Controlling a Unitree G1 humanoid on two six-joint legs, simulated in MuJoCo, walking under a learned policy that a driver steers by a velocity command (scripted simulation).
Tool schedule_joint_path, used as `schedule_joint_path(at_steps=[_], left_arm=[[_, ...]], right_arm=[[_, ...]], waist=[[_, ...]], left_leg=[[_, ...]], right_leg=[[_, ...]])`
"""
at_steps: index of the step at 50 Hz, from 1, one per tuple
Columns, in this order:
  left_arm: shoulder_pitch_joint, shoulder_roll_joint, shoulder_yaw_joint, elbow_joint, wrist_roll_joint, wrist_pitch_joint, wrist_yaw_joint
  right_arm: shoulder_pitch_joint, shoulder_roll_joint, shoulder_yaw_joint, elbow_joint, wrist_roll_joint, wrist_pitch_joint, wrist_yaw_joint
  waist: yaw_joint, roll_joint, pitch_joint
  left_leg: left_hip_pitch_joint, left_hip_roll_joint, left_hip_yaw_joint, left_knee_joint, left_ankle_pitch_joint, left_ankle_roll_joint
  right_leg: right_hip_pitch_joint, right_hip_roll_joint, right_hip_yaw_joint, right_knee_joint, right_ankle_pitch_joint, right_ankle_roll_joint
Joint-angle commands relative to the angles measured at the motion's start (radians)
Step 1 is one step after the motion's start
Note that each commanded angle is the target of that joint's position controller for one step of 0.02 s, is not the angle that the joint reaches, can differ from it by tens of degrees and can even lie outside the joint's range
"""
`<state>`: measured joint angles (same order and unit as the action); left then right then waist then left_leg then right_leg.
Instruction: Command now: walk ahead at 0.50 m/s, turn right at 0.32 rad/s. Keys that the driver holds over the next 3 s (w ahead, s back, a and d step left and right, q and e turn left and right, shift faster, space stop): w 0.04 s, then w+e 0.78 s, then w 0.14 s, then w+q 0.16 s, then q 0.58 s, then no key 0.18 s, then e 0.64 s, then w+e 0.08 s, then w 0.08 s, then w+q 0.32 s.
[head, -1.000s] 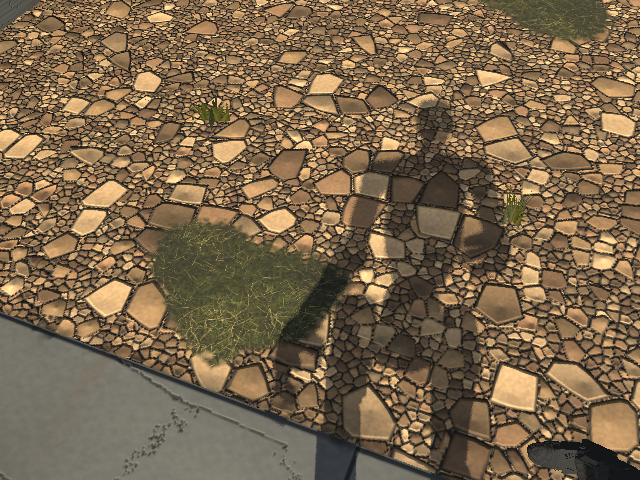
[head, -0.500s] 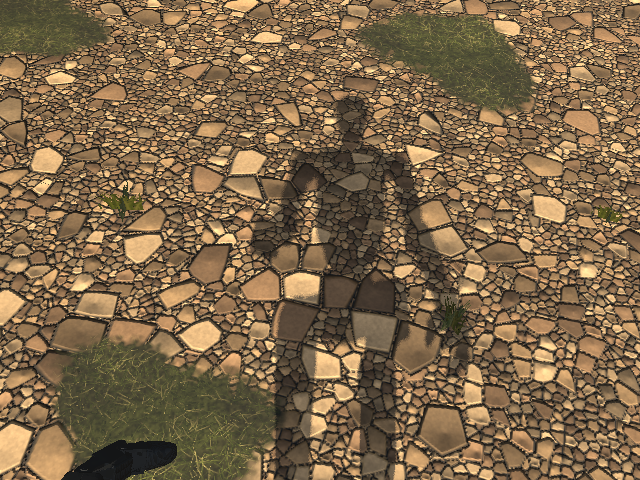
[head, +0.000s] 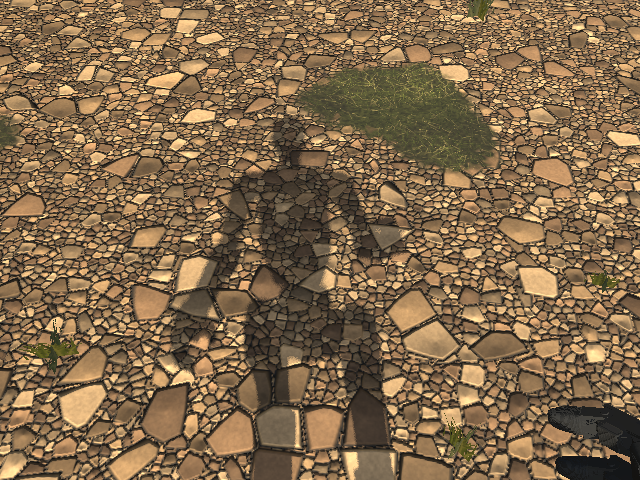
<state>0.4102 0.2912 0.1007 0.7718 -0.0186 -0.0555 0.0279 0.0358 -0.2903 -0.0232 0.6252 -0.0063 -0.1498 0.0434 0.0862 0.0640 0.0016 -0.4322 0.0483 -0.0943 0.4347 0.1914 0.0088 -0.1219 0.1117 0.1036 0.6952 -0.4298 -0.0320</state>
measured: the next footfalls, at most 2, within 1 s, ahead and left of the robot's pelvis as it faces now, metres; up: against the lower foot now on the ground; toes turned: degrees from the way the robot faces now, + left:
right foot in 0.56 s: +0.40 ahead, -0.17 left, +0.00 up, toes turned -16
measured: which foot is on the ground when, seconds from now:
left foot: down 0.00-0.56, up 0.58-1.00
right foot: down 0.00-0.00, up 0.02-0.54, down 0.56-1.00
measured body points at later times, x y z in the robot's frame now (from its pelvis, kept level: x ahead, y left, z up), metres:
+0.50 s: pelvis +0.25 -0.01 -0.02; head +0.27 -0.02 +0.43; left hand +0.51 +0.16 -0.09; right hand +0.20 -0.29 -0.15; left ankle +0.13 +0.13 -0.75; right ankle +0.36 -0.17 -0.72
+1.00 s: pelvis +0.51 -0.12 -0.02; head +0.53 -0.14 +0.43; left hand +0.66 +0.13 -0.13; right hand +0.62 -0.43 -0.09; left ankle +0.71 -0.07 -0.73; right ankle +0.36 -0.16 -0.75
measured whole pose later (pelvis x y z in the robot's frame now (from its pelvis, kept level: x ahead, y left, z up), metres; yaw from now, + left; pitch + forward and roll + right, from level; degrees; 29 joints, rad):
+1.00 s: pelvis +0.51 -0.12 -0.02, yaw -27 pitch +3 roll -1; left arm 0.39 0.27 0.07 0.75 -0.02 -0.04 0.01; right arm 0.02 -0.26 -0.04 0.70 0.00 -0.11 0.03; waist 0.09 0.04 0.00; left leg -0.56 0.01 -0.05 0.51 0.02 -0.01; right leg -0.06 0.12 0.17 0.40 -0.37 -0.08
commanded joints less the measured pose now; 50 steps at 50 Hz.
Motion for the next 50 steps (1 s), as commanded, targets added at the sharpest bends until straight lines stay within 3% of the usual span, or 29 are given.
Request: schedule_joint_path(at_steps=[1, 2, 3, 4, 5, 6, 7, 8, 13, 18, 22, 24, 25, 26, 27, 28, 29, 30, 31, 32, 33, 34, 37, 39, 42, 46, 50], left_arm=[[0.041, -0.044, -0.014, -0.067, 0.005, -0.009, -0.02], [0.178, -0.021, -0.022, -0.037, -0.005, -0.014, -0.025], [0.183, 0.045, -0.014, -0.047, -0.043, -0.018, -0.028], [-0.004, 0.106, 0.003, -0.069, -0.03, -0.008, -0.015], [-0.079, 0.112, 0.005, -0.102, -0.031, 0.004, -0.007], [-0.092, 0.106, 0.001, -0.096, -0.009, 0.016, -0.004], [-0.082, 0.103, 0.007, -0.091, 0.004, 0.022, -0.008], [-0.073, 0.081, 0.005, -0.085, 0.008, 0.024, -0.008], [-0.191, 0.017, -0.014, -0.117, 0.006, 0.013, -0.016], [-0.325, -0.017, -0.027, -0.156, 0.003, 0.01, -0.044], [-0.42, -0.016, -0.03, -0.213, -0.002, 0.013, -0.068], [-0.419, -0.001, -0.024, -0.233, -0.001, 0.015, -0.078], [-0.391, 0.017, -0.015, -0.234, 0.003, 0.017, -0.079], [-0.322, 0.043, 0.0, -0.222, 0.006, 0.019, -0.078], [-0.167, 0.088, 0.027, -0.181, 0.005, 0.02, -0.072], [0.018, 0.172, 0.06, -0.14, 0.004, 0.026, -0.053], [0.003, 0.293, 0.069, -0.145, -0.007, 0.014, -0.047], [0.073, 0.21, 0.048, -0.154, -0.002, 0.009, -0.045], [0.026, 0.158, 0.032, -0.142, 0.008, 0.003, -0.044], [-0.052, 0.131, 0.021, -0.154, 0.005, 0.0, -0.042], [-0.127, 0.106, 0.011, -0.171, 0.008, 0.002, -0.042], [-0.169, 0.087, 0.002, -0.185, 0.016, 0.001, -0.041], [-0.175, 0.1, 0.004, -0.176, 0.013, -0.006, -0.031], [-0.141, 0.125, 0.012, -0.156, 0.009, -0.006, -0.019], [-0.092, 0.126, 0.012, -0.125, 0.0, 0.0, -0.011], [-0.012, 0.115, 0.006, -0.074, -0.006, -0.003, -0.014], [-0.002, 0.13, 0.01, -0.052, 0.005, 0.009, -0.01]], right_arm=[[0.335, -0.12, -0.054, 0.061, -0.032, 0.002, 0.002], [0.357, -0.146, -0.062, 0.05, -0.012, 0.021, 0.004], [0.369, -0.219, -0.096, 0.076, 0.014, 0.037, 0.0], [0.307, -0.135, -0.076, 0.044, 0.004, 0.042, -0.003], [0.203, -0.128, -0.064, 0.034, -0.021, 0.043, -0.008], [0.174, -0.098, -0.055, 0.035, -0.024, 0.036, -0.009], [0.169, -0.074, -0.052, 0.051, -0.015, 0.033, -0.015], [0.175, -0.076, -0.054, 0.065, -0.013, 0.031, -0.022], [0.267, -0.098, -0.071, 0.13, -0.005, 0.025, -0.048], [0.307, -0.104, -0.075, 0.17, 0.007, 0.046, -0.058], [0.338, -0.126, -0.084, 0.2, 0.019, 0.068, -0.058], [0.316, -0.149, -0.092, 0.201, 0.027, 0.079, -0.06], [0.3, -0.167, -0.097, 0.196, 0.031, 0.083, -0.062], [0.289, -0.184, -0.102, 0.193, 0.034, 0.087, -0.067], [0.277, -0.181, -0.1, 0.19, 0.037, 0.09, -0.071], [0.275, -0.152, -0.086, 0.17, 0.017, 0.084, -0.074], [0.36, -0.007, -0.034, 0.11, -0.028, 0.053, -0.053], [0.276, -0.09, -0.047, 0.108, 0.01, 0.012, -0.036], [0.183, -0.125, -0.058, 0.081, 0.046, -0.004, -0.031], [0.16, -0.115, -0.052, 0.076, 0.031, -0.01, -0.036], [0.15, -0.117, -0.058, 0.084, 0.003, -0.005, -0.044], [0.165, -0.123, -0.066, 0.083, -0.007, 0.008, -0.046], [0.174, -0.091, -0.064, 0.075, -0.011, 0.04, -0.047], [0.099, -0.066, -0.054, 0.052, -0.015, 0.046, -0.049], [-0.014, -0.034, -0.04, 0.028, -0.008, 0.043, -0.039], [-0.103, -0.052, -0.039, 0.0, 0.007, 0.031, -0.019], [-0.076, -0.086, -0.05, -0.007, 0.01, 0.019, -0.009]], waist=[[-0.122, 0.208, -0.176], [-0.086, 0.291, -0.205], [-0.088, 0.279, -0.239], [-0.133, 0.028, -0.13], [-0.093, 0.064, -0.053], [-0.082, 0.028, -0.01], [-0.065, 0.042, -0.004], [-0.057, 0.055, -0.013], [-0.107, -0.012, -0.03], [-0.158, -0.003, 0.014], [-0.179, 0.0, 0.063], [-0.156, 0.016, 0.053], [-0.131, 0.033, 0.024], [-0.086, 0.045, -0.025], [-0.003, 0.02, -0.104], [0.074, -0.069, -0.206], [-0.042, -0.339, -0.289], [0.046, -0.253, -0.396], [0.047, -0.211, -0.242], [0.001, -0.12, -0.165], [-0.042, -0.079, -0.105], [-0.081, -0.091, -0.08], [-0.114, -0.102, -0.054], [-0.094, -0.103, -0.027], [-0.049, -0.13, -0.013], [-0.003, -0.142, 0.006], [-0.023, -0.18, 0.007]], left_leg=[[0.6, 0.197, -0.184, 0.116, 0.244, 0.086], [0.678, 0.283, -0.397, 0.098, 0.184, 0.176], [0.679, 0.371, -0.598, -0.023, -0.387, 0.271], [0.524, 0.3, -0.567, -0.155, -0.696, 0.216], [0.356, 0.325, -0.536, -0.175, -0.642, 0.248], [0.247, 0.295, -0.492, -0.187, -0.556, 0.244], [0.203, 0.243, -0.383, -0.19, -0.523, 0.219], [0.187, 0.204, -0.302, -0.212, -0.493, 0.195], [0.321, 0.21, -0.084, -0.242, -0.103, 0.19], [0.384, 0.183, 0.084, -0.263, -0.104, 0.147], [0.467, 0.223, 0.13, -0.229, -0.074, 0.137], [0.492, 0.236, 0.163, -0.167, 0.096, 0.119], [0.491, 0.231, 0.19, -0.102, 0.271, 0.106], [0.481, 0.219, 0.22, 0.009, 0.439, 0.091], [0.41, 0.182, 0.262, 0.203, 0.487, 0.062], [0.156, 0.14, 0.272, 0.506, 0.211, 0.018], [-0.291, -0.059, 0.191, 0.858, -0.745, -0.036], [-0.417, -0.059, -0.004, 0.97, -0.774, -0.022], [-0.49, -0.012, 0.004, 0.949, -0.665, -0.005], [-0.433, 0.03, 0.008, 0.858, -0.569, 0.0], [-0.356, 0.055, 0.015, 0.773, -0.524, -0.012], [-0.28, 0.071, 0.009, 0.729, -0.495, -0.022], [-0.216, 0.059, 0.035, 0.615, -0.441, -0.06], [-0.216, 0.039, 0.043, 0.477, -0.324, -0.076], [-0.142, -0.006, 0.047, 0.243, -0.131, -0.072], [-0.111, -0.02, 0.037, 0.118, -0.07, -0.042], [-0.093, -0.034, 0.064, 0.054, -0.24, 0.023]], right_leg=[[-0.452, -0.016, 0.037, 0.564, -0.241, -0.01], [-0.615, -0.028, 0.09, 0.734, -0.246, 0.015], [-0.74, -0.068, 0.086, 0.818, -0.125, 0.013], [-0.746, -0.123, 0.049, 0.745, 0.002, -0.003], [-0.721, -0.145, 0.07, 0.692, 0.11, 0.008], [-0.662, -0.187, 0.076, 0.654, 0.129, 0.023], [-0.62, -0.202, 0.09, 0.573, 0.147, 0.027], [-0.583, -0.211, 0.065, 0.527, 0.162, 0.028], [-0.653, -0.205, 0.059, 0.306, 0.319, 0.028], [-0.618, -0.191, -0.033, 0.068, 0.485, 0.024], [-0.626, -0.18, -0.09, -0.021, 0.399, -0.003], [-0.567, -0.155, -0.132, -0.05, 0.304, -0.035], [-0.487, -0.124, -0.166, -0.061, 0.257, -0.055], [-0.366, -0.083, -0.199, -0.083, 0.235, -0.078], [-0.137, -0.041, -0.21, -0.155, 0.305, -0.114], [0.196, -0.147, -0.014, -0.172, 0.319, -0.178], [0.519, -0.414, 0.542, -0.247, 0.248, -0.366], [0.568, -0.451, 0.714, -0.375, 0.095, -0.404], [0.468, -0.409, 0.558, -0.385, 0.163, -0.347], [0.307, -0.366, 0.438, -0.388, 0.249, -0.305], [0.154, -0.329, 0.354, -0.406, 0.354, -0.279], [0.05, -0.299, 0.304, -0.433, 0.433, -0.272], [-0.09, -0.265, 0.227, -0.467, 0.537, -0.277], [-0.134, -0.237, 0.185, -0.471, 0.544, -0.258], [-0.16, -0.191, 0.144, -0.455, 0.458, -0.208], [-0.072, -0.238, 0.197, -0.416, 0.382, -0.192], [0.087, -0.296, 0.246, -0.32, 0.539, -0.168]])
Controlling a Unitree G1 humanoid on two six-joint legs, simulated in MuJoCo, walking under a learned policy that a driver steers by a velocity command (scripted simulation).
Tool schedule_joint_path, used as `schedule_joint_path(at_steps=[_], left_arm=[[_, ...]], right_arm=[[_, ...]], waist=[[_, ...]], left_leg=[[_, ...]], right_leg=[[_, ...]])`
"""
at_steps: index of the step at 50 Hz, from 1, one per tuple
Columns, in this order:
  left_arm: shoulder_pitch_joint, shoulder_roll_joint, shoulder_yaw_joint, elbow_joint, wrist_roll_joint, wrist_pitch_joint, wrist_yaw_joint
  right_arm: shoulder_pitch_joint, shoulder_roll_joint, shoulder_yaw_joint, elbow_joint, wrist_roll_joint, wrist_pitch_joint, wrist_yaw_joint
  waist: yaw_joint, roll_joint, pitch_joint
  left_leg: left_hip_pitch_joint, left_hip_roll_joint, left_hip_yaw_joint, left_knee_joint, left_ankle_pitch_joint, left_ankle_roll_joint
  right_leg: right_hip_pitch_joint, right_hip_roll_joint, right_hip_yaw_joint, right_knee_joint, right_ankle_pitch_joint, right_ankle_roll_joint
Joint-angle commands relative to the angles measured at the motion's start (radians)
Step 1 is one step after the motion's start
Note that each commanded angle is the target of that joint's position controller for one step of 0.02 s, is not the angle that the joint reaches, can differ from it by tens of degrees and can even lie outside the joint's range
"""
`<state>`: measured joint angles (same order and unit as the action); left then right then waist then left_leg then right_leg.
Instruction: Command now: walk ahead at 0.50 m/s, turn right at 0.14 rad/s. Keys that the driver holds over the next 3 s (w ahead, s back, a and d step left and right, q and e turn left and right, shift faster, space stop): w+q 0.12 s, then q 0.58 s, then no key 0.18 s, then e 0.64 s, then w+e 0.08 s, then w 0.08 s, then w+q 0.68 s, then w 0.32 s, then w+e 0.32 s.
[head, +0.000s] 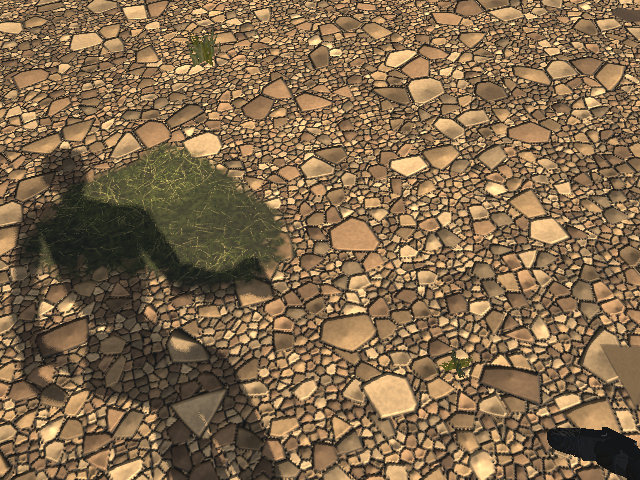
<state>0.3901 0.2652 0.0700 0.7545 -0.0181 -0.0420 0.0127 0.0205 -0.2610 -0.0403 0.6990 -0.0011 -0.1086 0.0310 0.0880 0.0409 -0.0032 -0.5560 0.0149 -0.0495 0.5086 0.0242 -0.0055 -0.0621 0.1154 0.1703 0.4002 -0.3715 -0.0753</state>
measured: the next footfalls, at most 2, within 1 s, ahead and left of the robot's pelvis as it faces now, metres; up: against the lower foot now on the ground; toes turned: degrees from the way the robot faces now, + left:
left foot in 0.04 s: +0.20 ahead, +0.12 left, +0.00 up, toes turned -1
right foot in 0.50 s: +0.37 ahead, -0.07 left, +0.00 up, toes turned +19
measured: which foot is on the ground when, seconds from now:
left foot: up 0.00-0.02, down 0.04-0.50, up 0.52-0.88, down 0.90-1.00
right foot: down 0.00-0.06, up 0.08-0.48, down 0.50-0.90, up 0.92-1.00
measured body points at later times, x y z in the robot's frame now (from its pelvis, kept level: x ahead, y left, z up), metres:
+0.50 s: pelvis +0.22 +0.01 +0.00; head +0.24 +0.01 +0.45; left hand +0.39 +0.29 -0.07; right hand +0.33 -0.27 -0.12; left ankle +0.16 +0.12 -0.73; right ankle +0.34 -0.08 -0.74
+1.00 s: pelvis +0.24 +0.04 +0.00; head +0.24 +0.06 +0.45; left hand +0.22 +0.33 -0.13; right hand +0.48 -0.13 -0.09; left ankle +0.19 +0.13 -0.73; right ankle +0.32 -0.08 -0.72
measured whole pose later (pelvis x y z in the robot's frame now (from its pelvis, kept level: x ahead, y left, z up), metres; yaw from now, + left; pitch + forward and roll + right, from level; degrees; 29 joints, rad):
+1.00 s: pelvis +0.24 +0.04 +0.00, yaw +24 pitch +0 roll -1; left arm 0.20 0.29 0.05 0.80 0.00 0.02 0.01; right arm 0.19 -0.23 -0.03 0.67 -0.04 0.03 0.00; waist 0.03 -0.04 0.02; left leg -0.25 -0.01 0.00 0.52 -0.28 0.03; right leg -0.37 -0.05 -0.02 0.67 -0.41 0.04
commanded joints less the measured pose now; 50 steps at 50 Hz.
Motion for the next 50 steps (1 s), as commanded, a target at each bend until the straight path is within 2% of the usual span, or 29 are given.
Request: schedule_joint_path(at_steps=[1, 2, 3, 4, 5, 6, 7, 8, 10, 12, 15, 20, 23, 24, 25, 26, 27, 28, 29, 32, 37, 40, 42, 44, 45, 46, 47, 48, 50], left_arm=[[0.002, 0.153, 0.039, -0.037, 0.004, -0.001, 0.005], [-0.012, 0.133, 0.03, -0.044, 0.009, -0.002, 0.003], [0.013, 0.1, 0.013, -0.064, 0.027, -0.008, 0.005], [0.122, 0.059, -0.001, -0.052, 0.012, -0.021, 0.002], [0.075, 0.118, 0.004, -0.058, 0.01, -0.033, -0.002], [-0.048, 0.152, 0.013, -0.086, 0.0, -0.043, -0.008], [-0.134, 0.139, 0.008, -0.106, 0.01, -0.053, -0.007], [-0.161, 0.129, 0.011, -0.118, 0.029, -0.06, -0.005], [-0.137, 0.1, 0.009, -0.122, 0.045, -0.058, -0.002], [-0.134, 0.07, 0.0, -0.119, 0.04, -0.043, 0.008], [-0.192, 0.062, -0.007, -0.12, 0.033, -0.024, 0.016], [-0.325, 0.076, -0.002, -0.146, 0.02, -0.014, 0.003], [-0.286, 0.106, 0.015, -0.138, 0.02, -0.032, -0.003], [-0.258, 0.125, 0.022, -0.131, 0.027, -0.039, 0.001], [-0.208, 0.184, 0.033, -0.135, 0.046, -0.038, 0.012], [-0.207, 0.207, 0.034, -0.14, 0.068, -0.019, 0.017], [-0.194, 0.177, 0.036, -0.13, 0.046, -0.005, 0.014], [-0.227, 0.12, 0.02, -0.144, 0.039, 0.0, 0.015], [-0.271, 0.099, 0.011, -0.148, 0.039, 0.007, 0.015], [-0.33, 0.11, 0.008, -0.143, 0.045, 0.022, 0.02], [-0.294, 0.134, 0.019, -0.107, 0.038, 0.033, 0.029], [-0.289, 0.166, 0.027, -0.091, 0.028, 0.039, 0.017], [-0.278, 0.176, 0.026, -0.075, 0.014, 0.043, 0.009], [-0.275, 0.165, 0.019, -0.054, -0.004, 0.047, 0.006], [-0.218, 0.125, 0.005, -0.024, -0.005, 0.043, 0.001], [-0.188, 0.038, -0.026, -0.032, 0.036, 0.034, -0.014], [-0.211, 0.04, -0.023, -0.046, 0.034, 0.031, -0.01], [-0.253, 0.107, -0.009, -0.039, 0.028, 0.038, -0.004], [-0.231, 0.13, 0.009, -0.001, 0.015, 0.055, 0.006]], right_arm=[[0.007, -0.129, -0.042, -0.063, 0.001, -0.023, 0.001], [0.126, -0.16, -0.057, -0.034, -0.007, -0.026, -0.002], [0.287, -0.219, -0.071, -0.015, -0.015, -0.026, -0.001], [0.386, -0.261, -0.088, 0.026, -0.003, -0.013, 0.007], [0.382, -0.184, -0.066, 0.024, 0.033, -0.006, 0.011], [0.307, -0.148, -0.054, 0.005, 0.032, 0.003, 0.005], [0.253, -0.143, -0.049, -0.015, 0.011, 0.012, 0.002], [0.22, -0.133, -0.045, -0.022, 0.004, 0.016, -0.001], [0.205, -0.112, -0.035, -0.024, -0.004, 0.017, -0.008], [0.209, -0.148, -0.047, -0.013, 0.0, 0.023, -0.017], [0.228, -0.203, -0.07, -0.003, 0.02, 0.053, -0.038], [0.265, -0.185, -0.071, 0.0, 0.029, 0.103, -0.065], [0.211, -0.174, -0.073, -0.032, 0.028, 0.114, -0.073], [0.209, -0.148, -0.066, -0.044, 0.027, 0.113, -0.073], [0.245, -0.089, -0.048, -0.06, 0.01, 0.109, -0.07], [0.403, -0.055, -0.038, -0.056, 0.012, 0.105, -0.069], [0.44, -0.147, -0.054, -0.043, 0.011, 0.108, -0.065], [0.375, -0.207, -0.075, -0.033, 0.02, 0.122, -0.069], [0.333, -0.211, -0.083, -0.03, 0.023, 0.141, -0.076], [0.307, -0.154, -0.074, -0.052, 0.019, 0.171, -0.076], [0.225, -0.099, -0.049, -0.104, 0.01, 0.161, -0.061], [0.213, -0.106, -0.042, -0.109, 0.007, 0.157, -0.048], [0.223, -0.112, -0.042, -0.104, 0.006, 0.157, -0.04], [0.275, -0.106, -0.041, -0.077, 0.001, 0.155, -0.031], [0.275, -0.122, -0.041, -0.08, -0.009, 0.155, -0.033], [0.285, -0.183, -0.046, -0.092, -0.022, 0.157, -0.044], [0.21, -0.163, -0.033, -0.095, -0.044, 0.148, -0.04], [0.157, -0.116, -0.022, -0.109, -0.054, 0.127, -0.034], [0.114, -0.133, -0.029, -0.09, -0.048, 0.1, -0.038]], waist=[[-0.062, -0.158, -0.018], [-0.115, -0.14, -0.11], [-0.159, -0.027, -0.264], [-0.147, 0.259, -0.353], [-0.161, 0.204, -0.291], [-0.17, 0.101, -0.138], [-0.159, 0.01, -0.051], [-0.128, -0.032, -0.004], [-0.082, 0.006, -0.04], [-0.069, 0.038, -0.066], [-0.079, 0.049, -0.109], [-0.111, 0.08, -0.097], [-0.064, 0.1, -0.082], [-0.052, 0.077, -0.092], [-0.062, -0.061, -0.175], [-0.134, -0.288, -0.232], [-0.125, -0.297, -0.247], [-0.103, -0.2, -0.178], [-0.105, -0.147, -0.132], [-0.119, -0.173, -0.056], [-0.083, -0.183, -0.098], [-0.074, -0.198, -0.111], [-0.08, -0.198, -0.105], [-0.117, -0.181, -0.095], [-0.111, -0.135, -0.089], [-0.073, 0.101, -0.13], [-0.069, 0.227, -0.087], [-0.093, 0.156, -0.041], [-0.083, 0.145, -0.009]], left_leg=[[0.125, -0.025, 0.051, -0.057, -0.081, 0.066], [0.313, -0.002, 0.028, -0.04, -0.032, 0.111], [0.622, 0.15, -0.181, 0.011, 0.058, 0.21], [0.902, 0.323, -0.599, -0.104, -0.16, 0.362], [0.901, 0.33, -0.731, -0.188, -0.377, 0.346], [0.77, 0.298, -0.617, -0.21, -0.39, 0.305], [0.634, 0.26, -0.517, -0.222, -0.208, 0.288], [0.536, 0.229, -0.439, -0.222, 0.031, 0.28], [0.468, 0.172, -0.323, -0.208, 0.396, 0.267], [0.419, 0.153, -0.254, -0.192, 0.565, 0.269], [0.339, 0.114, -0.208, -0.175, 0.52, 0.233], [0.322, 0.089, -0.288, -0.129, 0.232, 0.18], [0.338, 0.07, -0.376, -0.052, 0.073, 0.145], [0.307, 0.028, -0.365, 0.014, -0.003, 0.111], [0.202, -0.039, -0.28, 0.217, -0.262, 0.061], [0.003, -0.166, -0.16, 0.416, -0.771, 0.008], [-0.058, -0.088, -0.106, 0.591, -0.747, -0.033], [-0.081, -0.053, -0.094, 0.678, -0.657, -0.057], [-0.084, -0.034, -0.08, 0.709, -0.584, -0.071], [-0.005, -0.017, -0.022, 0.714, -0.461, -0.094], [0.067, 0.021, 0.011, 0.47, -0.424, -0.088], [0.172, 0.012, 0.041, 0.32, -0.421, -0.062], [0.23, -0.002, 0.058, 0.192, -0.385, -0.038], [0.369, -0.031, 0.087, -0.044, -0.238, 0.01], [0.478, 0.008, 0.017, -0.139, -0.154, 0.044], [0.595, 0.231, -0.242, -0.177, 0.043, 0.105], [0.383, 0.352, -0.297, -0.205, -0.002, 0.239], [0.308, 0.292, -0.247, -0.239, -0.123, 0.24], [0.317, 0.224, -0.156, -0.232, -0.156, 0.185]], right_leg=[[0.041, -0.275, 0.149, 0.045, 0.644, -0.107], [0.01, -0.227, 0.095, 0.195, 0.762, -0.08], [-0.177, -0.15, 0.027, 0.474, 0.584, -0.037], [-0.524, -0.016, -0.067, 0.803, -0.014, 0.05], [-0.671, -0.058, -0.011, 0.898, -0.17, 0.049], [-0.732, -0.104, -0.023, 0.91, -0.087, 0.05], [-0.713, -0.125, -0.051, 0.875, -0.031, 0.054], [-0.679, -0.147, -0.064, 0.81, 0.0, 0.066], [-0.573, -0.163, -0.077, 0.692, 0.011, 0.097], [-0.527, -0.14, -0.105, 0.569, 0.012, 0.129], [-0.423, -0.094, -0.121, 0.409, 0.171, 0.149], [-0.349, -0.052, -0.078, 0.217, 0.279, 0.147], [-0.254, -0.065, -0.057, 0.044, 0.319, 0.116], [-0.162, -0.113, -0.052, -0.032, 0.425, 0.088], [0.024, -0.315, 0.097, -0.01, 0.664, 0.009], [0.181, -0.53, 0.344, 0.02, 0.909, -0.166], [0.141, -0.588, 0.452, -0.024, 0.739, -0.232], [0.078, -0.507, 0.34, -0.031, 0.599, -0.198], [0.002, -0.439, 0.229, -0.044, 0.495, -0.157], [-0.179, -0.343, 0.041, -0.106, 0.419, -0.135], [-0.125, -0.366, -0.033, -0.108, 0.452, -0.174], [-0.133, -0.383, -0.042, -0.098, 0.457, -0.182], [-0.127, -0.388, -0.038, -0.07, 0.435, -0.172], [-0.181, -0.358, -0.066, -0.01, 0.389, -0.119], [-0.265, -0.316, -0.089, 0.032, 0.283, -0.042], [-0.388, -0.213, -0.193, 0.23, 0.02, 0.063], [-0.387, -0.169, -0.184, 0.251, -0.184, 0.108], [-0.325, -0.192, -0.143, 0.317, -0.139, 0.122], [-0.348, -0.173, -0.142, 0.387, -0.074, 0.131]])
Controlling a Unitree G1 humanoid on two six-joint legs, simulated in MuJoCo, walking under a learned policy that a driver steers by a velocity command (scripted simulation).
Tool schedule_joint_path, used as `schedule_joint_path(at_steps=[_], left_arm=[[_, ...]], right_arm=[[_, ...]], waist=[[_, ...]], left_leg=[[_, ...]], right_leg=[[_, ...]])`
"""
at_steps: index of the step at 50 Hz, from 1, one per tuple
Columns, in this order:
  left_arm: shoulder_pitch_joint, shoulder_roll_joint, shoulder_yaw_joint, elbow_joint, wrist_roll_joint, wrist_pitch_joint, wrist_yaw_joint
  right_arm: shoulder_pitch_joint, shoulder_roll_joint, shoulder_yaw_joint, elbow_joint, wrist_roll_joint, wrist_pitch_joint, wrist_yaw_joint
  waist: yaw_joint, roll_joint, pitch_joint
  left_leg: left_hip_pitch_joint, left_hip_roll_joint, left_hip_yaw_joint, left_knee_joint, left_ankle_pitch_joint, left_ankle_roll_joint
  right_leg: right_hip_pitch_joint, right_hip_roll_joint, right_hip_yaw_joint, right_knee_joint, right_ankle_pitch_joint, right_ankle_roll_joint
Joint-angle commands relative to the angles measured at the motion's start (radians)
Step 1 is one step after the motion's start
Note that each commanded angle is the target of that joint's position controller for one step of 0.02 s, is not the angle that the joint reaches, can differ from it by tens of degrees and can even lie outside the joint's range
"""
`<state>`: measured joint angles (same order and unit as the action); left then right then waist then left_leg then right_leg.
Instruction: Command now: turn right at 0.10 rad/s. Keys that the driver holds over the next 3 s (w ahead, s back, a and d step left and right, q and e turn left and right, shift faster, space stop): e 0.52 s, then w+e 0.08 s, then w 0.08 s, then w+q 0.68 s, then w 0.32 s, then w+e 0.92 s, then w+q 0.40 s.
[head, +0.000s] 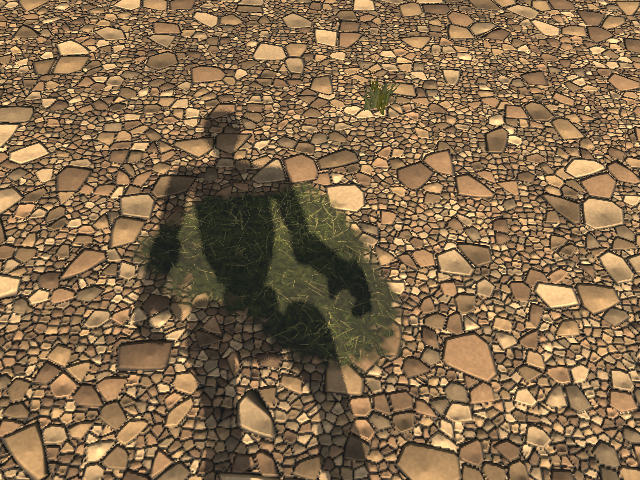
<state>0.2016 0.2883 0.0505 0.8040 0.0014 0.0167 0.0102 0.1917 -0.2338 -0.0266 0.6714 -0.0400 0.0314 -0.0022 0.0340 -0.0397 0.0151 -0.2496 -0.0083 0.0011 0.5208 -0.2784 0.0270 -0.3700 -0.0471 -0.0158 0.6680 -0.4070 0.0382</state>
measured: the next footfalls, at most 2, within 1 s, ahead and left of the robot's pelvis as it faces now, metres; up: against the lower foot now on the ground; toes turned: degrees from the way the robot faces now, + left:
right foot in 0.34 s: -0.01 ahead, -0.13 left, +0.00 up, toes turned -13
left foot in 0.96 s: +0.19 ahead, +0.04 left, +0.00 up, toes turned -18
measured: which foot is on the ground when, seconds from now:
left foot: down 0.00-0.36, up 0.38-0.94, down 0.96-1.00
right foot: up 0.00-0.32, down 0.34-0.98, up 1.00-1.00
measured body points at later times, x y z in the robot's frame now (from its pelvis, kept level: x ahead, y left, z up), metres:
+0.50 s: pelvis -0.03 -0.05 +0.01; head +0.00 -0.09 +0.45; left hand +0.17 +0.20 -0.08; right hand +0.05 -0.37 -0.11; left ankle -0.01 +0.11 -0.65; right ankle -0.05 -0.12 -0.74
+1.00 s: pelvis +0.10 -0.04 +0.00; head +0.12 -0.03 +0.45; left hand +0.25 +0.22 -0.13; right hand +0.17 -0.35 -0.09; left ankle +0.16 +0.05 -0.74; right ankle -0.05 -0.12 -0.72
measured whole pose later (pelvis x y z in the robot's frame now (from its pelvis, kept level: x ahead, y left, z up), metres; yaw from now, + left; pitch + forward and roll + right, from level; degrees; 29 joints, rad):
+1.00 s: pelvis +0.10 -0.04 +0.00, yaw -18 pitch +2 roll +0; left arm 0.31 0.32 0.05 0.79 0.00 -0.04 0.00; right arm 0.17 -0.30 -0.05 0.74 0.03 -0.09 0.03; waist 0.04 -0.03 -0.02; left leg -0.33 -0.02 0.02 0.52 -0.23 0.05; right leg -0.13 0.02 0.07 0.58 -0.41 -0.02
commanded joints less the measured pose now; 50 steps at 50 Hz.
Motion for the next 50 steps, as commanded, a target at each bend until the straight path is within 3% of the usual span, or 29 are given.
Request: schedule_joint_path(at_steps=[1, 3, 5, 9, 12, 14, 16, 17, 18, 19, 20, 21, 22, 23, 24, 26, 28, 30, 36, 42, 45, 47, 48, 49, 50], left_arm=[[-0.026, 0.13, 0.039, -0.044, -0.002, 0.006, 0.013], [0.006, 0.132, 0.048, -0.036, -0.018, 0.013, 0.014], [0.003, 0.115, 0.049, -0.043, -0.027, 0.017, 0.018], [-0.028, 0.071, 0.034, -0.075, -0.025, 0.028, 0.014], [-0.027, 0.077, 0.032, -0.098, -0.026, 0.03, 0.0], [-0.008, 0.087, 0.035, -0.106, -0.026, 0.033, -0.013], [0.05, 0.088, 0.042, -0.094, -0.022, 0.034, -0.024], [0.073, 0.114, 0.052, -0.09, -0.014, 0.033, -0.019], [0.096, 0.219, 0.081, -0.1, -0.013, 0.031, -0.004], [0.114, 0.305, 0.096, -0.119, 0.012, 0.017, -0.006], [0.116, 0.26, 0.083, -0.13, 0.033, -0.008, -0.013], [0.062, 0.233, 0.072, -0.135, 0.027, -0.026, -0.012], [0.0, 0.211, 0.069, -0.144, 0.005, -0.031, -0.006], [-0.039, 0.179, 0.058, -0.152, -0.015, -0.029, 0.001], [-0.045, 0.164, 0.049, -0.156, -0.019, -0.025, 0.008], [-0.028, 0.161, 0.046, -0.162, -0.012, -0.019, 0.015], [0.015, 0.159, 0.048, -0.155, -0.02, -0.018, 0.02], [0.039, 0.17, 0.049, -0.15, -0.02, -0.022, 0.024], [0.063, 0.176, 0.043, -0.121, -0.006, -0.046, 0.016], [0.092, 0.195, 0.041, -0.089, -0.008, -0.064, -0.006], [0.088, 0.193, 0.041, -0.078, -0.015, -0.066, -0.013], [0.073, 0.18, 0.038, -0.077, -0.015, -0.064, -0.016], [0.058, 0.157, 0.029, -0.082, -0.007, -0.068, -0.014], [0.023, 0.104, 0.01, -0.112, 0.009, -0.076, -0.012], [0.034, 0.083, 0.003, -0.164, 0.011, -0.102, -0.009]], right_arm=[[-0.067, -0.165, -0.045, -0.055, 0.004, -0.047, -0.009], [-0.046, -0.17, -0.051, -0.043, 0.015, -0.043, -0.021], [-0.031, -0.17, -0.057, -0.034, 0.025, -0.032, -0.031], [-0.057, -0.17, -0.069, -0.026, 0.027, -0.013, -0.042], [-0.067, -0.194, -0.082, -0.015, 0.032, -0.003, -0.041], [-0.077, -0.209, -0.089, -0.006, 0.042, 0.0, -0.041], [-0.104, -0.214, -0.092, 0.003, 0.061, 0.002, -0.042], [-0.062, -0.194, -0.09, 0.026, 0.065, 0.0, -0.039], [-0.042, -0.144, -0.078, 0.02, 0.034, -0.005, -0.033], [-0.156, -0.11, -0.062, -0.053, 0.011, -0.012, -0.039], [-0.198, -0.149, -0.075, -0.052, 0.02, -0.014, -0.043], [-0.178, -0.163, -0.082, -0.04, 0.04, -0.012, -0.042], [-0.145, -0.171, -0.089, -0.013, 0.041, -0.01, -0.048], [-0.131, -0.187, -0.095, -0.002, 0.033, -0.007, -0.055], [-0.115, -0.183, -0.097, 0.005, 0.031, -0.009, -0.055], [-0.088, -0.168, -0.096, 0.01, 0.038, -0.015, -0.051], [-0.092, -0.164, -0.094, 0.007, 0.043, -0.024, -0.043], [-0.142, -0.169, -0.094, -0.007, 0.047, -0.039, -0.035], [-0.154, -0.146, -0.074, 0.008, 0.051, -0.1, 0.0], [-0.175, -0.154, -0.055, -0.008, 0.071, -0.127, 0.022], [-0.14, -0.152, -0.046, -0.007, 0.073, -0.133, 0.032], [-0.042, -0.161, -0.05, 0.023, 0.069, -0.13, 0.031], [0.06, -0.192, -0.064, 0.049, 0.072, -0.127, 0.025], [0.2, -0.268, -0.084, 0.069, 0.069, -0.127, 0.018], [0.267, -0.364, -0.108, 0.08, 0.066, -0.127, 0.027]], waist=[[-0.03, 0.23, -0.013], [-0.031, 0.196, -0.02], [-0.045, 0.171, -0.031], [-0.06, 0.163, -0.056], [-0.062, 0.181, -0.083], [-0.05, 0.189, -0.089], [-0.006, 0.185, -0.093], [-0.001, 0.136, -0.092], [-0.023, -0.096, -0.094], [0.018, -0.277, -0.077], [0.053, -0.118, -0.119], [0.017, -0.081, -0.093], [-0.013, -0.039, -0.07], [-0.026, -0.043, -0.056], [-0.036, -0.062, -0.064], [-0.039, -0.067, -0.088], [-0.023, -0.068, -0.094], [0.002, -0.105, -0.039], [0.04, -0.112, -0.018], [0.066, -0.083, 0.043], [0.035, -0.06, 0.044], [-0.025, -0.04, 0.007], [-0.076, -0.02, -0.041], [-0.13, 0.136, -0.118], [-0.117, 0.38, -0.149]], left_leg=[[0.02, 0.257, -0.194, -0.228, 0.242, 0.154], [0.065, 0.273, -0.166, -0.193, 0.422, 0.18], [0.139, 0.3, -0.159, -0.175, 0.486, 0.204], [0.184, 0.314, -0.114, -0.158, 0.51, 0.212], [0.187, 0.331, -0.089, -0.145, 0.551, 0.216], [0.184, 0.34, -0.075, -0.125, 0.544, 0.202], [0.137, 0.318, -0.022, -0.058, 0.47, 0.144], [0.074, 0.275, 0.029, 0.02, 0.33, 0.075], [-0.135, 0.173, 0.141, 0.263, 0.053, -0.031], [-0.387, 0.001, 0.098, 0.476, -0.398, -0.098], [-0.411, 0.015, -0.041, 0.64, -0.427, -0.094], [-0.422, 0.035, -0.071, 0.67, -0.336, -0.079], [-0.428, 0.047, -0.079, 0.648, -0.243, -0.077], [-0.433, 0.055, -0.087, 0.623, -0.179, -0.084], [-0.392, 0.043, -0.081, 0.637, -0.127, -0.094], [-0.367, 0.022, -0.078, 0.635, -0.069, -0.108], [-0.391, 0.024, -0.075, 0.527, -0.015, -0.111], [-0.427, 0.024, -0.082, 0.402, 0.012, -0.114], [-0.318, 0.045, -0.048, 0.141, 0.082, -0.103], [-0.28, 0.056, -0.014, 0.057, 0.047, -0.025], [-0.2, 0.045, 0.011, 0.007, 0.058, 0.021], [-0.024, 0.008, 0.04, -0.039, 0.088, 0.046], [0.121, 0.009, 0.007, -0.046, 0.082, 0.07], [0.292, 0.166, -0.23, -0.127, 0.043, 0.137], [0.495, 0.337, -0.667, -0.25, -0.08, 0.288]], right_leg=[[-0.062, -0.01, 0.063, 0.178, -0.036, 0.027], [-0.101, 0.013, 0.072, 0.301, -0.071, 0.039], [-0.168, 0.013, 0.074, 0.35, -0.091, 0.051], [-0.142, -0.008, 0.029, 0.246, -0.075, 0.063], [-0.066, 0.0, -0.014, 0.144, -0.05, 0.044], [-0.018, 0.009, -0.038, 0.06, -0.011, 0.017], [0.096, 0.035, -0.074, -0.132, 0.146, -0.033], [0.185, 0.046, -0.037, -0.241, 0.28, -0.07], [0.338, -0.122, 0.222, -0.309, 0.587, -0.147], [0.359, -0.345, 0.546, -0.332, 0.812, -0.362], [0.352, -0.344, 0.528, -0.346, 0.733, -0.414], [0.328, -0.288, 0.436, -0.345, 0.653, -0.364], [0.311, -0.227, 0.374, -0.342, 0.562, -0.304], [0.303, -0.203, 0.353, -0.344, 0.546, -0.271], [0.276, -0.174, 0.329, -0.346, 0.569, -0.262], [0.282, -0.151, 0.314, -0.347, 0.58, -0.265], [0.313, -0.128, 0.347, -0.396, 0.252, -0.265], [0.314, -0.135, 0.427, -0.461, -0.033, -0.27], [0.297, -0.146, 0.401, -0.476, -0.002, -0.265], [0.28, -0.19, 0.39, -0.489, -0.035, -0.273], [0.272, -0.191, 0.336, -0.464, 0.032, -0.259], [0.211, -0.156, 0.262, -0.381, 0.167, -0.227], [0.154, -0.116, 0.2, -0.257, 0.313, -0.192], [0.032, -0.018, 0.077, 0.063, 0.332, -0.125], [-0.31, 0.122, 0.015, 0.351, -0.045, -0.051]])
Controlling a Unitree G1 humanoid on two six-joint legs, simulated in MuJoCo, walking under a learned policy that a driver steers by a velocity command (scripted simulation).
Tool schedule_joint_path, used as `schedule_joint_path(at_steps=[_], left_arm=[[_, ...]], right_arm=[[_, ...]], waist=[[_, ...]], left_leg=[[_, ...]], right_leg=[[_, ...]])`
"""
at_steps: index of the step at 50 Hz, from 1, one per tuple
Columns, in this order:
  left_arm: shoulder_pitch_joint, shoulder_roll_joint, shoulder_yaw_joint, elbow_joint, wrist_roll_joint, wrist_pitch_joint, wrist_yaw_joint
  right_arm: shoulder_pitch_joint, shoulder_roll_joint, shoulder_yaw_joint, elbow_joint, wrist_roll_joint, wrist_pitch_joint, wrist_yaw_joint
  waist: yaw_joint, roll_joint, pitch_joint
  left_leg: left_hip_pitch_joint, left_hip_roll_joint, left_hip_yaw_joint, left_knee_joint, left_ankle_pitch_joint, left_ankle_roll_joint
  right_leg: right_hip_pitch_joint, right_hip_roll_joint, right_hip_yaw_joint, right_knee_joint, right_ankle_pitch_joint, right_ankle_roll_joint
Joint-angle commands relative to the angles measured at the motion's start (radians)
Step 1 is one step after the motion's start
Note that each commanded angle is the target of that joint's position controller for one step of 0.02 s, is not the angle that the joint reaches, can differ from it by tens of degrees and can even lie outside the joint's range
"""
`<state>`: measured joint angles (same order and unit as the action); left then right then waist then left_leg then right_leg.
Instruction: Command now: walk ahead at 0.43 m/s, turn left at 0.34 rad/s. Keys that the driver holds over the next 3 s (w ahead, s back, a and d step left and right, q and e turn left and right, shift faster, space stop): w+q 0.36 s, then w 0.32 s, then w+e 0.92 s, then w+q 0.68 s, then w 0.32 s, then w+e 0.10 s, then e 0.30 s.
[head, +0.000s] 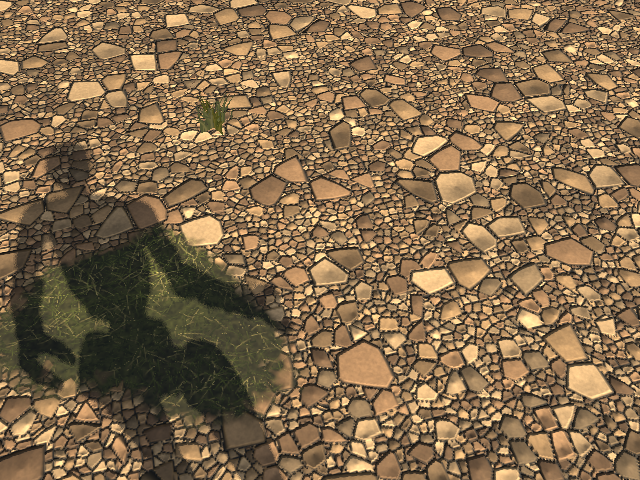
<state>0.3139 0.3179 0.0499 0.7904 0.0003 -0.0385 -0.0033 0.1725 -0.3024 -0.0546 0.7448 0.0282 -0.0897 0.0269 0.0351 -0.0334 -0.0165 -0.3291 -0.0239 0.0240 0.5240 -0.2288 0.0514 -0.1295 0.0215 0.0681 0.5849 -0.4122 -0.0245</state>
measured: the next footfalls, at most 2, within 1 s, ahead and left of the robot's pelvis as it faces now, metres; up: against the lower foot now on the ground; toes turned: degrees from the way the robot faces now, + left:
right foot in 0.44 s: +0.43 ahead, -0.05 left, +0.00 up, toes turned +18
left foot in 0.90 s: +0.59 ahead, +0.27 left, +0.00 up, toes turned +13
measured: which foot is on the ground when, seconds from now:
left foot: down 0.00-0.44, up 0.46-0.88, down 0.90-1.00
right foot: up 0.00-0.42, down 0.44-0.90, up 0.92-1.00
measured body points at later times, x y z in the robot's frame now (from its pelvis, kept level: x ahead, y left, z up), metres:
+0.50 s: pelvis +0.27 +0.02 -0.01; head +0.31 +0.03 +0.44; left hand +0.43 +0.31 -0.08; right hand +0.35 -0.26 -0.13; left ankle +0.06 +0.10 -0.67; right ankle +0.39 -0.06 -0.73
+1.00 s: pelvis +0.52 +0.14 +0.00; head +0.54 +0.16 +0.45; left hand +0.47 +0.42 -0.13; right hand +0.77 -0.06 -0.07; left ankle +0.56 +0.26 -0.73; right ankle +0.43 -0.04 -0.66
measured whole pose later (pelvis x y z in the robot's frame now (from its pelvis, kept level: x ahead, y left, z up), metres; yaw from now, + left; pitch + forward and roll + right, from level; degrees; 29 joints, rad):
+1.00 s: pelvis +0.52 +0.14 +0.00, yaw +12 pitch +2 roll -1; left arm 0.39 0.30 0.05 0.83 -0.04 -0.05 0.00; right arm 0.10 -0.27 -0.03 0.64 -0.01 -0.09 0.02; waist 0.06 -0.02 0.03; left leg -0.39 0.01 0.02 0.54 -0.18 0.02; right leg -0.31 0.00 0.08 1.05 -0.46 -0.01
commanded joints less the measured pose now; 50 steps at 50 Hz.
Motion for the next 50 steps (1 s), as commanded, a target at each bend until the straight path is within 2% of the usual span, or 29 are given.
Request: schedule_joint_path(at_steps=[1, 2, 3, 4, 5, 8, 13, 17, 19, 21, 22, 23, 24, 25, 26, 27, 28, 31, 33, 36, 39, 42, 44, 45, 46, 47, 48, 49, 50], left_arm=[[-0.104, 0.125, 0.019, -0.147, -0.009, -0.068, 0.0], [-0.13, 0.141, 0.024, -0.149, -0.025, -0.082, -0.01], [-0.146, 0.124, 0.02, -0.145, -0.017, -0.089, -0.014], [-0.165, 0.121, 0.022, -0.152, 0.002, -0.093, -0.017], [-0.168, 0.113, 0.025, -0.156, 0.013, -0.092, -0.019], [-0.186, 0.079, 0.02, -0.167, 0.016, -0.08, -0.021], [-0.364, 0.029, 0.0, -0.213, 0.004, -0.082, -0.026], [-0.41, 0.064, 0.013, -0.231, -0.008, -0.089, -0.031], [-0.364, 0.089, 0.025, -0.219, -0.009, -0.093, -0.029], [-0.182, 0.136, 0.052, -0.175, -0.002, -0.099, -0.019], [-0.02, 0.173, 0.062, -0.158, 0.016, -0.097, -0.011], [0.095, 0.245, 0.083, -0.114, 0.019, -0.084, -0.015], [0.11, 0.157, 0.065, -0.096, -0.007, -0.082, -0.024], [0.03, 0.103, 0.048, -0.107, -0.014, -0.078, -0.02], [-0.037, 0.087, 0.04, -0.114, -0.004, -0.071, -0.018], [-0.072, 0.071, 0.033, -0.106, 0.005, -0.068, -0.019], [-0.089, 0.057, 0.027, -0.102, 0.015, -0.071, -0.018], [-0.088, 0.061, 0.028, -0.078, -0.001, -0.079, -0.019], [-0.075, 0.099, 0.038, -0.063, -0.009, -0.08, -0.016], [-0.048, 0.124, 0.042, -0.046, -0.021, -0.069, -0.013], [0.026, 0.149, 0.047, -0.019, -0.032, -0.055, -0.01], [0.058, 0.162, 0.05, -0.004, -0.035, -0.037, -0.003], [0.055, 0.153, 0.045, -0.001, -0.029, -0.027, 0.001], [0.057, 0.113, 0.03, -0.007, -0.018, -0.029, 0.0], [0.062, 0.028, 0.0, -0.043, 0.014, -0.032, 0.001], [0.185, -0.014, -0.01, -0.061, -0.027, -0.045, 0.003], [0.135, 0.096, 0.017, -0.041, -0.048, -0.042, 0.007], [0.056, 0.124, 0.029, -0.058, -0.051, -0.038, 0.006], [0.029, 0.107, 0.029, -0.058, -0.042, -0.031, 0.009]], right_arm=[[0.271, -0.203, -0.056, -0.003, 0.002, -0.01, 0.004], [0.23, -0.165, -0.044, -0.02, -0.01, -0.01, 0.003], [0.204, -0.148, -0.038, -0.037, -0.018, -0.006, 0.002], [0.184, -0.137, -0.033, -0.047, -0.017, 0.001, 0.0], [0.171, -0.127, -0.027, -0.054, -0.019, 0.005, -0.004], [0.171, -0.143, -0.031, -0.062, -0.011, 0.015, -0.023], [0.235, -0.163, -0.04, -0.036, -0.005, 0.03, -0.05], [0.269, -0.16, -0.044, -0.015, 0.008, 0.04, -0.06], [0.256, -0.161, -0.049, -0.014, 0.002, 0.048, -0.063], [0.237, -0.137, -0.041, -0.021, -0.011, 0.055, -0.057], [0.222, -0.097, -0.023, -0.048, -0.027, 0.056, -0.052], [0.399, 0.011, 0.009, -0.045, -0.01, 0.045, -0.045], [0.415, -0.055, 0.003, -0.02, 0.01, 0.037, -0.044], [0.279, -0.132, -0.018, -0.04, 0.019, 0.034, -0.042], [0.177, -0.139, -0.017, -0.067, 0.008, 0.031, -0.044], [0.118, -0.126, -0.017, -0.085, -0.009, 0.025, -0.041], [0.118, -0.114, -0.02, -0.088, -0.015, 0.025, -0.037], [0.137, -0.053, -0.002, -0.082, -0.014, 0.031, -0.028], [0.07, -0.034, 0.011, -0.108, -0.028, 0.026, -0.025], [-0.042, -0.025, 0.022, -0.136, -0.03, 0.009, -0.016], [-0.131, -0.043, 0.018, -0.163, -0.018, -0.003, -0.006], [-0.149, -0.079, 0.002, -0.178, -0.014, -0.014, 0.001], [-0.044, -0.114, -0.02, -0.15, -0.015, -0.017, -0.005], [0.079, -0.158, -0.042, -0.127, -0.023, -0.018, -0.015], [0.249, -0.239, -0.061, -0.114, -0.04, -0.011, -0.027], [0.265, -0.27, -0.067, -0.096, -0.049, 0.003, -0.017], [0.226, -0.17, -0.045, -0.103, -0.037, 0.003, -0.013], [0.177, -0.123, -0.03, -0.102, -0.029, 0.001, -0.013], [0.118, -0.097, -0.021, -0.102, -0.034, -0.002, -0.01]], waist=[[-0.126, 0.246, -0.066], [-0.115, 0.189, 0.0], [-0.106, 0.122, 0.02], [-0.093, 0.081, 0.044], [-0.074, 0.091, 0.042], [-0.058, 0.114, 0.042], [-0.108, 0.128, 0.07], [-0.102, 0.136, 0.073], [-0.072, 0.16, 0.058], [0.018, 0.163, -0.073], [0.089, 0.118, -0.229], [0.031, -0.196, -0.4], [0.041, -0.226, -0.38], [0.056, -0.11, -0.188], [0.042, -0.019, -0.08], [0.02, 0.006, 0.0], [-0.012, -0.022, 0.014], [-0.044, -0.057, 0.025], [-0.031, -0.043, 0.047], [0.004, -0.023, 0.065], [0.034, -0.022, 0.069], [0.015, -0.035, 0.06], [-0.056, -0.037, 0.008], [-0.118, -0.017, -0.079], [-0.175, 0.146, -0.252], [-0.111, 0.415, -0.337], [-0.131, 0.253, -0.218], [-0.126, 0.194, -0.108], [-0.096, 0.14, -0.06]], left_leg=[[0.581, 0.371, -0.74, -0.291, -0.244, 0.269], [0.537, 0.338, -0.645, -0.291, -0.205, 0.246], [0.492, 0.296, -0.564, -0.295, -0.128, 0.229], [0.446, 0.271, -0.513, -0.305, -0.026, 0.221], [0.4, 0.243, -0.46, -0.315, 0.066, 0.21], [0.314, 0.194, -0.365, -0.33, 0.27, 0.205], [0.16, 0.127, -0.292, -0.315, 0.301, 0.146], [0.22, 0.17, -0.376, -0.263, 0.264, 0.12], [0.281, 0.197, -0.395, -0.204, 0.363, 0.106], [0.288, 0.138, -0.34, 0.015, 0.621, 0.069], [0.15, 0.088, -0.314, 0.262, 0.487, 0.043], [-0.224, -0.075, -0.222, 0.643, -0.107, -0.036], [-0.346, -0.05, -0.24, 0.772, -0.336, -0.037], [-0.401, 0.003, -0.228, 0.804, -0.263, -0.033], [-0.383, 0.045, -0.182, 0.771, -0.191, -0.03], [-0.368, 0.073, -0.162, 0.715, -0.152, -0.03], [-0.32, 0.105, -0.157, 0.669, -0.121, -0.028], [-0.279, 0.132, -0.116, 0.55, -0.1, -0.04], [-0.292, 0.147, -0.095, 0.425, -0.026, -0.055], [-0.227, 0.125, -0.067, 0.207, 0.155, -0.063], [-0.162, 0.083, -0.061, 0.08, 0.252, -0.076], [-0.104, 0.065, -0.076, -0.004, 0.208, -0.057], [0.078, 0.046, -0.052, -0.062, 0.161, -0.025], [0.272, 0.095, -0.083, -0.057, 0.157, 0.009], [0.541, 0.316, -0.304, -0.033, 0.159, 0.068], [0.689, 0.468, -0.712, -0.181, -0.107, 0.193], [0.596, 0.429, -0.684, -0.228, -0.236, 0.169], [0.492, 0.395, -0.525, -0.235, -0.194, 0.139], [0.392, 0.351, -0.421, -0.257, -0.081, 0.125]], right_leg=[[-0.684, 0.006, 0.025, 0.549, -0.107, 0.009], [-0.728, -0.036, 0.033, 0.578, -0.025, -0.005], [-0.719, -0.062, 0.023, 0.556, 0.045, -0.007], [-0.707, -0.079, 0.016, 0.5, 0.097, 0.002], [-0.658, -0.091, 0.014, 0.448, 0.137, 0.012], [-0.598, -0.068, -0.025, 0.319, 0.211, 0.062], [-0.431, -0.004, -0.047, -0.003, 0.472, 0.089], [-0.364, 0.004, 0.004, -0.105, 0.498, 0.059], [-0.324, -0.003, 0.002, -0.112, 0.423, 0.031], [-0.066, -0.002, -0.042, -0.146, 0.419, -0.031], [0.222, -0.135, 0.087, -0.088, 0.382, -0.102], [0.611, -0.384, 0.551, -0.121, 0.212, -0.282], [0.575, -0.421, 0.753, -0.258, 0.009, -0.285], [0.412, -0.376, 0.604, -0.289, -0.042, -0.24], [0.255, -0.333, 0.471, -0.307, 0.047, -0.211], [0.125, -0.298, 0.385, -0.336, 0.163, -0.209], [0.053, -0.265, 0.322, -0.36, 0.236, -0.201], [-0.032, -0.237, 0.219, -0.421, 0.338, -0.222], [-0.055, -0.239, 0.168, -0.453, 0.378, -0.234], [-0.088, -0.193, 0.092, -0.457, 0.407, -0.206], [-0.066, -0.202, 0.103, -0.425, 0.398, -0.185], [0.001, -0.235, 0.16, -0.358, 0.36, -0.15], [-0.012, -0.205, 0.148, -0.232, 0.445, -0.112], [-0.079, -0.144, 0.106, -0.052, 0.449, -0.076], [-0.257, -0.057, 0.033, 0.285, 0.153, -0.028], [-0.536, 0.023, 0.017, 0.546, -0.193, 0.005], [-0.622, -0.032, 0.075, 0.658, -0.139, 0.012], [-0.65, -0.065, 0.06, 0.665, -0.047, 0.009], [-0.612, -0.099, 0.046, 0.644, 0.026, 0.016]])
